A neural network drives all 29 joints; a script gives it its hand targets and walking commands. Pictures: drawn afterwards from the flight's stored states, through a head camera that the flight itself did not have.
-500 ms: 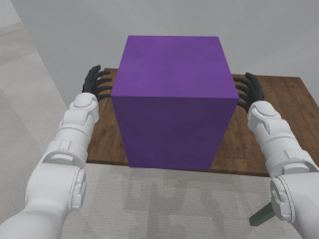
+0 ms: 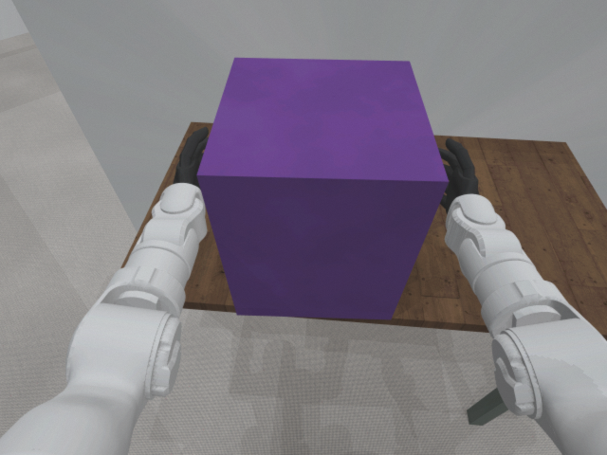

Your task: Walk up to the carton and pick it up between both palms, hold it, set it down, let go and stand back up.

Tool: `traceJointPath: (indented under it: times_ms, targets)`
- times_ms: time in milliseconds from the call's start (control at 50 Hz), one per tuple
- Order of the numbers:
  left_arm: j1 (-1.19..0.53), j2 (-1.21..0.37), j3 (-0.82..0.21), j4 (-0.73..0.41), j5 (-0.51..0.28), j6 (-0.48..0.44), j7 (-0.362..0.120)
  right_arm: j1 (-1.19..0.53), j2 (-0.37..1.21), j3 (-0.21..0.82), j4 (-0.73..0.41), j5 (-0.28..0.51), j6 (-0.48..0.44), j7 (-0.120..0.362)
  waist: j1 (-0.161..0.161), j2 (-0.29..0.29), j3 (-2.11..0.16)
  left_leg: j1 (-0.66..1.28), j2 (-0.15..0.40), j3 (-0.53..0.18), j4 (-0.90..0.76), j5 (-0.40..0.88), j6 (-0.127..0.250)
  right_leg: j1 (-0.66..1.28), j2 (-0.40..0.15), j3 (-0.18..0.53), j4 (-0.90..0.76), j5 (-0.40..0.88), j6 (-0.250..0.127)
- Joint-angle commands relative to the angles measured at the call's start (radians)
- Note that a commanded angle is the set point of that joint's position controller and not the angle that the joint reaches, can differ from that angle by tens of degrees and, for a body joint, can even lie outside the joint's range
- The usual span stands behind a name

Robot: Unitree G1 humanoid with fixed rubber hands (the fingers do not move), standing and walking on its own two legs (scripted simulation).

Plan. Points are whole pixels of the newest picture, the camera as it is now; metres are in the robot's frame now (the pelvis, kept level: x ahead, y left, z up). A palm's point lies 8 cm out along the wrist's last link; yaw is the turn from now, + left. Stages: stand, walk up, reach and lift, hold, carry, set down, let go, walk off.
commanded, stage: reach and lift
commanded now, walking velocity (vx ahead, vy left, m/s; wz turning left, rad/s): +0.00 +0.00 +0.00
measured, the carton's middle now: (317, 196) +0.46 -0.01 +0.09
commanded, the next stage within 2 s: none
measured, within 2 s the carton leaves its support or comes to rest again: leaves its support in 1.70 s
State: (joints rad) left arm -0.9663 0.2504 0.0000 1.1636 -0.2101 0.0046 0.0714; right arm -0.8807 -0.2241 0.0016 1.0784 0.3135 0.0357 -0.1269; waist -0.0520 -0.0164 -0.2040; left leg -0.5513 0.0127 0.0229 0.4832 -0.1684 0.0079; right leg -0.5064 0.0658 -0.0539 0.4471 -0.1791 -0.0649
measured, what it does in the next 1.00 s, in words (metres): stands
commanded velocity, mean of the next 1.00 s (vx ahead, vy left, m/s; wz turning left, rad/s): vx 0.00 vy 0.00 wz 0.00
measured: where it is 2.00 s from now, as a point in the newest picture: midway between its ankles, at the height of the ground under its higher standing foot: outside the picture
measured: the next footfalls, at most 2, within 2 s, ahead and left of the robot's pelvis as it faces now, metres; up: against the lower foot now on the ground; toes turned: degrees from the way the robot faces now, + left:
none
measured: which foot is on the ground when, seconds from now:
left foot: down 0.00-1.00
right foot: down 0.00-1.00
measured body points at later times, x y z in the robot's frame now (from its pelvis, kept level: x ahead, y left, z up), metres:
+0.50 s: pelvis +0.00 +0.00 +0.00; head +0.03 +0.02 +0.45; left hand +0.46 +0.16 +0.13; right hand +0.44 -0.18 +0.12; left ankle +0.03 +0.11 -0.73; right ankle +0.01 -0.08 -0.73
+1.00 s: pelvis +0.01 +0.01 +0.01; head +0.03 +0.02 +0.46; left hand +0.46 +0.16 +0.13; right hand +0.43 -0.18 +0.12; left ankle +0.03 +0.11 -0.73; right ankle +0.01 -0.08 -0.73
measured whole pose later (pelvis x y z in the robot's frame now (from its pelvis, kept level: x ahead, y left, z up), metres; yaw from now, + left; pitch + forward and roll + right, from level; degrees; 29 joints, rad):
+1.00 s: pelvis +0.01 +0.01 +0.01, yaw +0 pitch +9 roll -1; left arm -0.94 0.12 0.30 1.10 0.13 -0.01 0.06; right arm -0.85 -0.07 -0.35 1.00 -0.07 0.01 -0.08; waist -0.05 -0.02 -0.12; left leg -0.40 0.00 0.03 0.37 -0.13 0.02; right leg -0.35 0.05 -0.04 0.33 -0.14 -0.05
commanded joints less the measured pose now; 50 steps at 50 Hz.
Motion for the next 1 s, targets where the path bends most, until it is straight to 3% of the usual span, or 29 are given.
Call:
traceJointPath:
  times_ms: [0,100,240,520,780,840,900,980]
  targets:
    - [-0.501,0.099,0.04,-0.17,0.03,-0.046,0.008,-0.532,-0.103,-0.039,-0.191,-0.03,-0.032,-0.014,0.006,0.042,-0.548,0.33,-0.002,-0.034,-0.013,0.176,-0.03,0.24,-0.066,0.057,-0.026,0.337,0.1]
    - [-0.505,0.077,0.079,-0.167,0.072,-0.042,0.014,-0.537,-0.052,-0.067,-0.206,-0.07,-0.021,-0.039,0.009,0.027,-0.527,0.305,-0.008,-0.023,-0.033,0.159,-0.025,0.289,-0.071,0.064,-0.03,0.351,0.107]
    - [-0.524,0.023,0.085,-0.233,0.1,-0.018,0.032,-0.545,-0.021,-0.115,-0.23,-0.115,-0.012,-0.063,-0.008,0.055,-0.558,0.392,-0.005,-0.023,-0.024,0.219,-0.047,0.26,-0.058,0.048,-0.049,0.357,0.097]
    - [-0.522,-0.036,0.084,-0.241,0.109,-0.017,0.048,-0.554,0.026,-0.117,-0.239,-0.125,-0.009,-0.051,0.003,0.057,-0.54,0.406,0.003,-0.028,-0.027,0.232,-0.046,0.25,-0.058,0.042,-0.064,0.333,0.094]
    - [-0.522,-0.109,0.13,-0.234,0.177,-0.057,0.037,-0.539,0.092,-0.163,-0.232,-0.204,-0.041,-0.018,0.002,0.048,-0.524,0.423,0.005,-0.022,-0.051,0.245,-0.042,0.278,-0.061,0.037,-0.082,0.336,0.093]
    - [-0.517,-0.154,0.154,-0.24,0.218,-0.062,0.023,-0.524,0.139,-0.19,-0.225,-0.246,-0.051,0.001,-0.001,0.053,-0.498,0.437,0.004,-0.017,-0.063,0.252,-0.043,0.299,-0.06,0.033,-0.091,0.35,0.092]
    - [-0.51,-0.24,0.212,-0.246,0.305,-0.071,-0.016,-0.511,0.246,-0.242,-0.238,-0.345,-0.071,0.037,-0.001,0.045,-0.475,0.444,-0.003,-0.004,-0.092,0.239,-0.035,0.361,-0.067,0.03,-0.106,0.375,0.096]
    - [-0.522,-0.631,0.233,-0.235,0.466,-0.076,-0.152,-0.513,0.681,-0.273,-0.288,-0.568,-0.109,0.167,-0.001,0.039,-0.424,0.437,-0.017,0.025,-0.166,0.18,-0.022,0.536,-0.081,0.014,-0.121,0.446,0.108]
